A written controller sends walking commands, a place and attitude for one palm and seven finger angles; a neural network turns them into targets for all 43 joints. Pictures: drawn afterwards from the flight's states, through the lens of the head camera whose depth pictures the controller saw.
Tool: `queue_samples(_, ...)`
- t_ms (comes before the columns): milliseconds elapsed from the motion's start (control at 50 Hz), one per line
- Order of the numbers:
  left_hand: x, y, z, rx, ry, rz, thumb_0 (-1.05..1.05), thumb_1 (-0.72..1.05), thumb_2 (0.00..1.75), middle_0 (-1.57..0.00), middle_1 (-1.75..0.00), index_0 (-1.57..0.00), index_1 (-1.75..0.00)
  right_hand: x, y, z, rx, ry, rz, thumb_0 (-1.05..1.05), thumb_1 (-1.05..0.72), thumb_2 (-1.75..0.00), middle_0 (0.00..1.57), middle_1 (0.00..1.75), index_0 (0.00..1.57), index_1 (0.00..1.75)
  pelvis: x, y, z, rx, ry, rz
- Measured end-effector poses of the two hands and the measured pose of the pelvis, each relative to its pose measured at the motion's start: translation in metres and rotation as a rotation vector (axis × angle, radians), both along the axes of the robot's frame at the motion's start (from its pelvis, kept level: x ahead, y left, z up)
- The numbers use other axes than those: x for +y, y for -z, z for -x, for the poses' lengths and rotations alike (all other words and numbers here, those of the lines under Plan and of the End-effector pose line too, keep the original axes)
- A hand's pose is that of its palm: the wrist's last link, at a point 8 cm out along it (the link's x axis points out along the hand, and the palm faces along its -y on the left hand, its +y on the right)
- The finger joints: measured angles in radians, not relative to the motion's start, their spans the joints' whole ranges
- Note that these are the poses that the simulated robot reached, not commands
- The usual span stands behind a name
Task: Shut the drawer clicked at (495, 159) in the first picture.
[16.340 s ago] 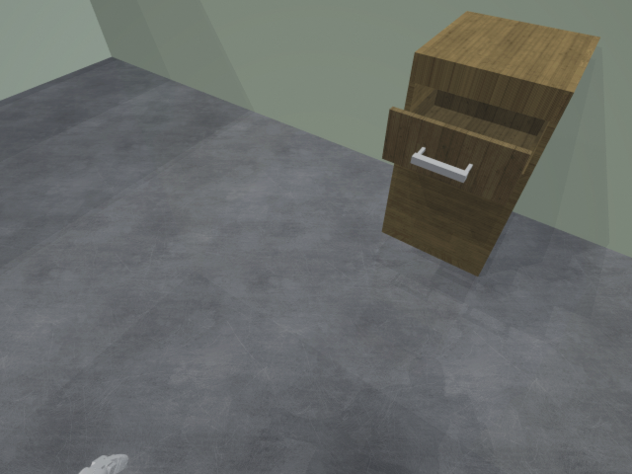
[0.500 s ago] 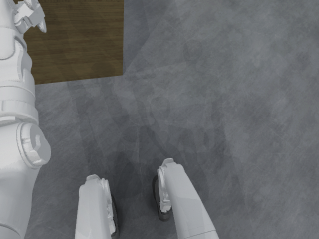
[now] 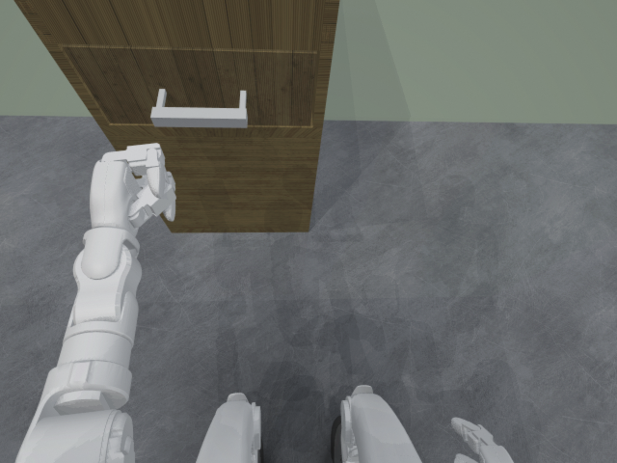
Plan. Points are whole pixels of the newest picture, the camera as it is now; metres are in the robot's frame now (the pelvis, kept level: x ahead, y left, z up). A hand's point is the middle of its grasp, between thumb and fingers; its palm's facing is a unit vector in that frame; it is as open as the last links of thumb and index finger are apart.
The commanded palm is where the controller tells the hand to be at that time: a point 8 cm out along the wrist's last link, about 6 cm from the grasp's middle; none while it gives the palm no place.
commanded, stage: draw the hand back to the body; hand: left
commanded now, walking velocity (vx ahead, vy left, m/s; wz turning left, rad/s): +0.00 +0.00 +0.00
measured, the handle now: (201, 107) +0.67 +0.17 -0.07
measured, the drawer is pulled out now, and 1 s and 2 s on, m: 0.00 0.00 0.00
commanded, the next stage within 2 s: step back with the hand held close in 1.02 s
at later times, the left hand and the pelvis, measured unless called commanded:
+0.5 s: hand (33, 250) +0.31 +0.21 +0.17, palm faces +0.23 -0.92 -0.30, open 3.3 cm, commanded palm +0.26 +0.26 +0.19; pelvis +0.03 +0.00 +0.09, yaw +1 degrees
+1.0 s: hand out of the picture +0.20 +0.24 +0.27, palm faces +0.46 -0.79 -0.41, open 3.3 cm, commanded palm +0.15 +0.28 +0.28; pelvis +0.03 +0.00 +0.10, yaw +1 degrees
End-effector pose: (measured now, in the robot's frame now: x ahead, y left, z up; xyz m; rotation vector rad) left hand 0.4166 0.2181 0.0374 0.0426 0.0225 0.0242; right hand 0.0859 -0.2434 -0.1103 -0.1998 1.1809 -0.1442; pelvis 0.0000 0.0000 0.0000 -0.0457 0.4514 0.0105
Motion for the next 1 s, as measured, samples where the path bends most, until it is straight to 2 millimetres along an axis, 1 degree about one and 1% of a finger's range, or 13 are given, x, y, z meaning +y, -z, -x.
queue_samples(80,0.004,-0.027,0.02,-0.027,0.015,-0.001,0.02,0.9,0.9,-1.4,-1.6,-1.4,-1.6,-0.003,-0.025,-0.028,-0.105,-0.026,0.019,0.01,-0.9,-0.9,0.2,0.3,0.2,0.3,0.0,-0.015,-0.006,-0.067,-0.011,-0.002)
queue_samples(160,0.005,-0.047,0.042,-0.03,0.044,-0.001,0.02,0.9,0.9,-1.4,-1.6,-1.4,-1.6,-0.005,-0.048,-0.049,-0.195,-0.028,0.025,0.01,-0.9,-0.9,0.2,0.3,0.2,0.3,0.002,-0.029,-0.011,-0.132,-0.01,-0.007)
queue_samples(240,0.008,-0.062,0.07,0.068,-0.001,-0.123,0.02,0.9,0.9,-1.4,-1.6,-1.4,-1.6,-0.002,-0.071,-0.065,-0.243,0.005,0.027,0.01,-0.9,-0.9,0.2,0.3,0.2,0.3,0.003,-0.047,-0.016,-0.209,0.003,-0.023)
queue_samples(320,0.017,-0.083,0.096,0.131,-0.084,-0.202,0.02,0.9,0.9,-1.4,-1.59,-1.4,-1.6,0.007,-0.091,-0.081,-0.298,0.005,0.024,0.01,-0.9,-0.9,0.2,0.3,0.2,0.3,0.005,-0.065,-0.023,-0.279,0.006,-0.031)
queue_samples(440,0.034,-0.125,0.125,0.101,-0.192,-0.25,0.02,0.9,0.9,-1.4,-1.59,-1.4,-1.6,0.022,-0.112,-0.107,-0.384,-0.044,-0.001,0.01,-0.9,-0.9,0.2,0.3,0.2,0.3,0.005,-0.083,-0.03,-0.368,-0.001,-0.038)
queue_samples(520,0.04,-0.153,0.146,0.053,-0.231,-0.264,0.02,0.9,0.9,-1.4,-1.59,-1.4,-1.6,0.031,-0.123,-0.123,-0.439,-0.083,-0.023,0.01,-0.9,-0.9,0.2,0.3,0.2,0.3,0.004,-0.091,-0.035,-0.415,-0.004,-0.041)
queue_samples(600,0.044,-0.175,0.17,0.01,-0.261,-0.285,0.02,0.9,0.9,-1.4,-1.59,-1.4,-1.6,0.037,-0.132,-0.136,-0.487,-0.117,-0.04,0.01,-0.9,-0.9,0.2,0.3,0.2,0.3,0.003,-0.097,-0.039,-0.449,-0.006,-0.042)
queue_samples(740,0.054,-0.213,0.212,-0.066,-0.333,-0.354,0.02,0.9,0.9,-1.4,-1.59,-1.4,-1.6,0.041,-0.141,-0.148,-0.54,-0.166,-0.053,0.01,-0.9,-0.9,0.2,0.3,0.2,0.3,0.0,-0.101,-0.042,-0.487,-0.013,-0.042)
queue_samples(880,0.06,-0.252,0.249,-0.175,-0.394,-0.453,0.02,0.9,0.9,-1.4,-1.59,-1.4,-1.6,0.039,-0.142,-0.146,-0.568,-0.179,-0.056,0.02,-0.9,-0.9,0.2,0.3,0.2,0.3,-0.003,-0.103,-0.038,-0.512,-0.015,-0.04)
queue_samples(940,0.061,-0.258,0.258,-0.198,-0.414,-0.468,0.02,0.9,0.9,-1.4,-1.59,-1.41,-1.6,0.038,-0.141,-0.142,-0.568,-0.177,-0.058,0.02,-0.9,-0.9,0.2,0.3,0.2,0.3,-0.003,-0.103,-0.034,-0.522,-0.017,-0.041)
queue_samples(1000,0.061,-0.252,0.261,-0.184,-0.424,-0.447,0.01,0.9,0.9,-1.41,-1.59,-1.41,-1.6,0.035,-0.138,-0.135,-0.557,-0.173,-0.054,0.02,-0.9,-0.9,0.2,0.3,0.2,0.3,-0.004,-0.103,-0.03,-0.529,-0.018,-0.043)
